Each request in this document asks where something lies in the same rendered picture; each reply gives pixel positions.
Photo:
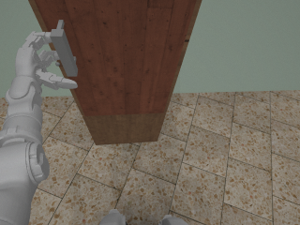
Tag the robot left upper arm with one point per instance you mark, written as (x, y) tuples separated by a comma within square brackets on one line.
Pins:
[(22, 167)]

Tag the robot shin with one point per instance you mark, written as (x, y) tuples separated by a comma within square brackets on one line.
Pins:
[(113, 211), (167, 216)]

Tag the handle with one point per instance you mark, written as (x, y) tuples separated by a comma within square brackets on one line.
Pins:
[(61, 45)]

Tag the left robot forearm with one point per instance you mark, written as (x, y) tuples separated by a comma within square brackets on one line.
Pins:
[(23, 122)]

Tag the cupboard door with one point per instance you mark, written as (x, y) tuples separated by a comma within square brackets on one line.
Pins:
[(127, 51)]

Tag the robot right shin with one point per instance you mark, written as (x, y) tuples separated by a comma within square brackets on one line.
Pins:
[(167, 216)]

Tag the left robot hand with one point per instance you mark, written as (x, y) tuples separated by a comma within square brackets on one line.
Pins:
[(28, 63)]

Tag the robot left shin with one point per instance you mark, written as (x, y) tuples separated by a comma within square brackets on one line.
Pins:
[(113, 211)]

